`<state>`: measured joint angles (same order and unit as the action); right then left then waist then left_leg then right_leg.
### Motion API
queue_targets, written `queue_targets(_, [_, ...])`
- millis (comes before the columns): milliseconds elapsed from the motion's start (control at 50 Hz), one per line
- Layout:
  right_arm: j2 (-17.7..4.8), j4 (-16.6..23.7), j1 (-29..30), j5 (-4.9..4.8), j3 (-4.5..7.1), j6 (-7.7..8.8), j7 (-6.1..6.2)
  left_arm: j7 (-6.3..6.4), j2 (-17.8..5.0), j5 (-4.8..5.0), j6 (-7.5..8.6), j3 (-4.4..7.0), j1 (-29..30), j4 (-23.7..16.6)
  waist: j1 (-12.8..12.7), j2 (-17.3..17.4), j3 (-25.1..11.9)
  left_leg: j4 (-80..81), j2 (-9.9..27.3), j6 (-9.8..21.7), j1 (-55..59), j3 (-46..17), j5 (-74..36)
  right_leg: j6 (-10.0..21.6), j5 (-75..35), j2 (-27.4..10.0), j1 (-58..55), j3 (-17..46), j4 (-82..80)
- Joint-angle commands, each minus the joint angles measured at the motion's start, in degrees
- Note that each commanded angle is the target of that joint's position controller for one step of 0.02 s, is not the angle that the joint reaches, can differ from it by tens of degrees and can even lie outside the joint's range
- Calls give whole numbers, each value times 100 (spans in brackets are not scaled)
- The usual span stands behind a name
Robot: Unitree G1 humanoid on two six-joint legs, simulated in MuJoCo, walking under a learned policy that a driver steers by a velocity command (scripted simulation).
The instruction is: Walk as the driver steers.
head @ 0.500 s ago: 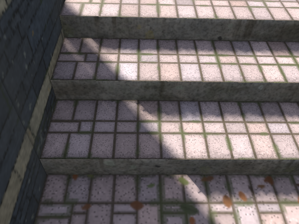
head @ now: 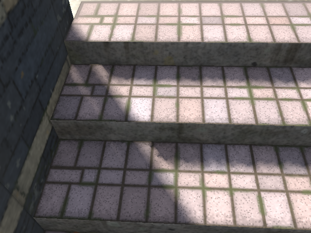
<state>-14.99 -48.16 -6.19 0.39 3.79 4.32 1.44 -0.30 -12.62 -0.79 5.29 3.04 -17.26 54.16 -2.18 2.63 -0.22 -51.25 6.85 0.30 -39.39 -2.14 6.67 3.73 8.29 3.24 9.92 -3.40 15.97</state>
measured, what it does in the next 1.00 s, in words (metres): walks ahead: left foot, then right foot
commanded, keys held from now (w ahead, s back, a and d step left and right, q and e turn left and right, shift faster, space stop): no key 1.00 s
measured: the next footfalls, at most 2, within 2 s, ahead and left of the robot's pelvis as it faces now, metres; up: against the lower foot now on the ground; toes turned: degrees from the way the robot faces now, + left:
left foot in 0.16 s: +0.23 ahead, +0.14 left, +0.00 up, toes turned +1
right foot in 0.42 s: +0.14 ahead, -0.11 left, +0.00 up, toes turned +0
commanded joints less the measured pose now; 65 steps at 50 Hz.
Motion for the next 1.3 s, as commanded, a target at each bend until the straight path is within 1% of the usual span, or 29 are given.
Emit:
queue_targets(20, [-53,124,-79,17,-21,-10,-21,95,-904,20,53,153,362,-352,222,-636,-280,1055,-221,-72,1076,195,-853,737,-3427,-1233,373,248,-345])
queue_targets(60, [-126,148,136,-6,-13,-35,-43,109,-924,45,0,148,236,-243,119,-686,-346,1478,-308,-83,1192,161,-987,739,-3248,-1347,22,336,-216])
queue_targets(100, [-227,182,274,-3,1,-31,-76,121,-895,85,-58,143,237,-137,93,-759,-319,1801,-350,5,1225,98,-756,710,-3162,-1485,-301,498,29])
queue_targets(120, [-288,187,265,17,16,-9,-95,132,-904,108,-83,149,302,-114,140,-786,-331,1994,-387,84,1310,99,-609,655,-3117,-1523,-426,575,238])
queue_targets(140, [-332,126,103,43,37,26,-113,148,-881,147,-110,141,422,-110,285,-748,-388,2421,-457,185,1609,160,-791,535,-2946,-1455,-479,581,537])
queue_targets(160, [-475,8,-129,85,90,62,-102,155,-812,151,-119,116,343,-85,362,-597,-521,2908,-530,301,2132,198,-1420,344,-2687,-1215,-494,571,922])
queue_targets(180, [-817,-54,-392,146,170,88,-54,168,-715,48,-85,78,172,-110,333,-272,-861,2709,-62,483,3046,-245,-3537,86,-2131,-894,-160,438,1459])
queue_targets(200, [-1007,-79,-492,196,186,51,-16,151,-351,-48,-26,-24,-479,-16,-20,566,-1427,2228,804,1162,4600,-1016,-5189,-219,-72,-501,971,317,2243])
queue_targets(220, [-474,-138,-633,151,72,-24,-23,173,-262,-29,-74,-80,-551,116,190,995,-1754,2428,1312,1714,4780,-1619,-4992,-467,1864,-344,1323,407,2844])
queue_targets(240, [-130,-196,-639,100,-37,-56,-51,182,-463,81,-194,-32,-125,38,267,847,-1595,2740,1285,1722,4378,-1765,-3787,-557,2836,-440,1464,585,3149])
queue_targets(260, [-182,-184,-426,111,-46,-79,-63,224,-580,128,-333,5,205,-35,251,622,-1361,2968,1159,1542,3961,-1766,-2618,-584,2885,-552,1531,695,3267])
queue_targets(280, [-289,-130,-156,107,-36,-107,-45,267,-611,97,-472,35,325,-14,185,464,-1126,3203,1068,1371,3461,-1684,-1554,-620,2653,-635,1470,726,3229])
queue_targets(300, [-446,-63,185,100,0,-128,-17,305,-615,56,-582,53,339,9,64,487,-903,3438,965,1216,2888,-1566,-677,-648,2309,-710,1227,732,3031])
queue_targets(320, [-483,-18,438,106,10,-163,14,333,-575,38,-640,59,304,58,-33,558,-760,3615,795,1079,2434,-1385,-15,-647,1968,-701,924,665,2701])
queue_targets(340, [-475,-14,603,107,9,-203,33,342,-465,34,-653,43,185,166,-127,561,-661,3681,581,955,2029,-1086,386,-616,1486,-615,511,516,2297])
queue_targets(360, [-428,-50,630,84,-1,-238,46,334,-373,25,-640,36,52,292,-194,532,-637,3682,392,844,1794,-816,773,-566,866,-509,131,360,1840])
queue_targets(380, [-361,-126,516,41,-16,-257,50,315,-348,3,-631,39,34,372,-183,507,-601,3678,239,718,1705,-639,1254,-505,462,-431,-93,268,1476])
queue_targets(400, [-253,-226,343,7,-45,-255,43,297,-401,-52,-630,45,113,378,-133,420,-512,3695,119,519,1643,-539,1795,-428,236,-489,-191,302,1207])
queue_targets(420, [-218,-295,231,8,-57,-250,32,296,-523,-78,-629,52,238,319,-41,331,-311,3669,19,322,1609,-484,2175,-316,333,-692,-100,469,936])
queue_targets(440, [-254,-309,176,25,-34,-252,33,307,-734,-23,-617,91,313,309,103,115,-104,3617,-176,186,1757,-330,2133,-217,906,-761,296,494,881])
queue_targets(460, [-241,-320,178,35,-25,-256,64,292,-743,32,-570,108,386,375,158,-232,42,3406,-348,116,2196,-125,1698,-177,1421,-703,857,513,783])
queue_targets(480, [-203,-355,188,45,-34,-248,81,281,-573,29,-504,68,505,387,184,-403,66,3169,-374,130,2521,-83,1236,-223,1358,-710,1057,538,623])
queue_targets(500, [-166,-391,149,27,-34,-243,92,272,-505,7,-446,48,580,412,230,-547,24,3004,-392,181,2718,-37,810,-280,1163,-733,1080,554,533])
queue_targets(520, [-171,-441,98,17,-28,-244,95,257,-501,4,-393,45,608,432,251,-615,-11,2878,-413,224,2836,9,424,-320,955,-728,1030,553,510])
queue_targets(580, [-182,-566,13,3,-11,-258,72,237,-519,42,-317,37,474,536,229,-519,-123,2710,-420,284,3035,59,-335,-326,509,-704,815,531,563])
queue_targets(640, [-193,-655,31,-11,2,-291,61,248,-522,53,-326,24,388,606,197,-439,-139,2650,-422,264,3107,79,-659,-304,174,-678,657,502,593])
queue_targets(740, [-227,-817,22,-21,17,-350,77,259,-508,61,-353,5,312,675,177,-320,-121,2623,-429,208,3174,96,-848,-283,-161,-656,483,476,591])
queue_targets(940, [-300,-1096,25,-28,24,-414,128,247,-453,58,-384,-15,279,739,191,-290,5,2671,-416,130,3190,82,-769,-256,-245,-612,366,438,480])
queue_targets(1300, [-302,-1425,-96,-30,-5,-415,156,251,-421,52,-376,-66,88,792,223,-282,158,2796,-412,66,3115,65,-395,-246,261,-550,448,402,294])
